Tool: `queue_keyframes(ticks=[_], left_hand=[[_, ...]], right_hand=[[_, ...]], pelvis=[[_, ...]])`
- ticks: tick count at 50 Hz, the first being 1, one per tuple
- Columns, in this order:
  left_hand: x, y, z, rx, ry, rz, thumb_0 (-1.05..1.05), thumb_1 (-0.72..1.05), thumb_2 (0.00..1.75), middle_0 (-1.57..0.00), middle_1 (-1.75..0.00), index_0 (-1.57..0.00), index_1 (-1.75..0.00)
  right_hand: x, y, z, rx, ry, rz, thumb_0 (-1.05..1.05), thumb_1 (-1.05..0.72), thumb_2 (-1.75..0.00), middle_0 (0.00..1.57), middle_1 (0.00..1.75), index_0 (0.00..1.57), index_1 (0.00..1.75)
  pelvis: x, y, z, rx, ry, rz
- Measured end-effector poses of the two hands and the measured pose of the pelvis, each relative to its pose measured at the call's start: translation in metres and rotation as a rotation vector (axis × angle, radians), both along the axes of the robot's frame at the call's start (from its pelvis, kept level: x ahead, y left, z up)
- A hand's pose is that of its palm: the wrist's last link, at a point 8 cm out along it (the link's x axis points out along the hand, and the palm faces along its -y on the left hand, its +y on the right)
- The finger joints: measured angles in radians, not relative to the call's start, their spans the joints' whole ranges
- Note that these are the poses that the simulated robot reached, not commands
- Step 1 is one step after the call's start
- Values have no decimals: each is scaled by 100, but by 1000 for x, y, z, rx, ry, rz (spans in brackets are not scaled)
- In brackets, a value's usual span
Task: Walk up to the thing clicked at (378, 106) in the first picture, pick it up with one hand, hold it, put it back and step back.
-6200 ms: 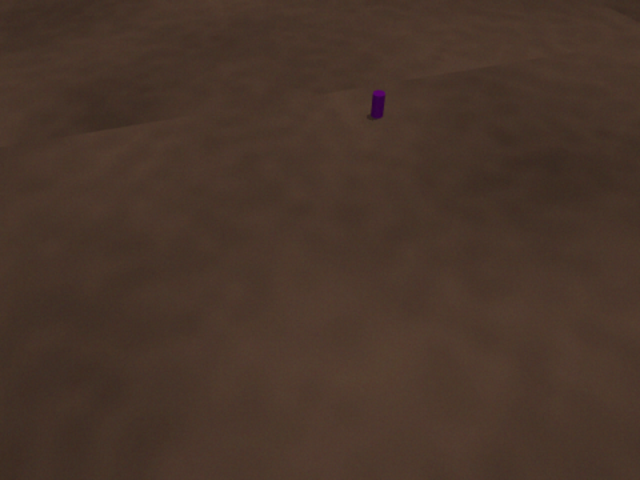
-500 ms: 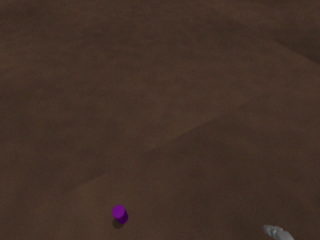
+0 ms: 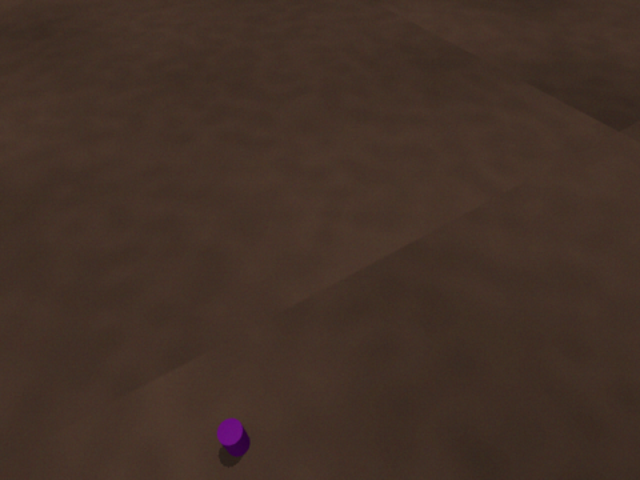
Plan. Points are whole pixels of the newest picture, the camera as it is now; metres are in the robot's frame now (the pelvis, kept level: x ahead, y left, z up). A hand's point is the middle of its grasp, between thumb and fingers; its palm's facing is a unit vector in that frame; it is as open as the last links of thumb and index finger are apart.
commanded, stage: walk up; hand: left
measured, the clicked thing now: (234, 437) +0.35 +0.26 -0.72
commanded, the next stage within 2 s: stand in 0.26 s
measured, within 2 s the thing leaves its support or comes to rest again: neither
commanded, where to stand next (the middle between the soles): +0.06 +0.00 m, yaw -1 degrees
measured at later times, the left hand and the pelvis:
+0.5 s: hand out of the picture +0.08 +0.25 -0.16, palm faces -0.01 -0.94 -0.33, open 7.4 cm; pelvis +0.01 +0.00 +0.00, yaw +0 degrees
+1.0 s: hand out of the picture +0.10 +0.25 -0.16, palm faces -0.02 -0.94 -0.34, open 7.4 cm; pelvis +0.02 -0.01 +0.00, yaw +0 degrees
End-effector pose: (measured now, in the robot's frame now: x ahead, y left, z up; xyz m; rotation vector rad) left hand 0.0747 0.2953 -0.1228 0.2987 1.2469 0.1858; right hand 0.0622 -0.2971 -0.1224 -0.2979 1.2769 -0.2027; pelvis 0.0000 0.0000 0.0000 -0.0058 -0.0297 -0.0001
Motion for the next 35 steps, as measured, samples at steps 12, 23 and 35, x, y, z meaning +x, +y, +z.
queue_keyframes(ticks=[12,23,35], left_hand=[[0,-1,1,3,-5,16,1,90,90,-20,-30,-20,-30],[2,-1,2,11,-7,8,1,90,90,-20,-30,-20,-30],[7,-2,3,17,0,9,1,90,90,-20,-30,-20,-30]], right_hand=[[17,2,0,6,-34,14,1,-91,-90,21,30,21,30],[32,0,4,0,-62,31,1,-91,-90,21,30,21,30],[36,-5,4,-7,-51,27,1,-91,-90,21,30,21,30]], pelvis=[[4,-1,0,0,-2,5],[11,-3,0,2,2,7],[19,-5,1,2,0,6]])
